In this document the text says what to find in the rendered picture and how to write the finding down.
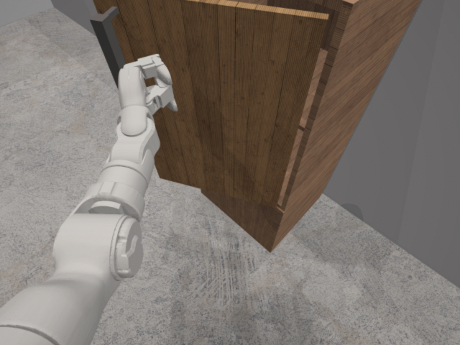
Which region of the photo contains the handle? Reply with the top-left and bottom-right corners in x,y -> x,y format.
90,6 -> 126,90

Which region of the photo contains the robot left hand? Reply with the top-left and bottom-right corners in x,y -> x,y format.
118,54 -> 178,115

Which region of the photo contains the cupboard door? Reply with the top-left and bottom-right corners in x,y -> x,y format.
93,0 -> 329,208

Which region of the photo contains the robot left forearm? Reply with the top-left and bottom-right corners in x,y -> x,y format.
52,106 -> 160,269

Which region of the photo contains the robot left upper arm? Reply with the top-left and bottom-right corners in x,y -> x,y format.
0,213 -> 144,345

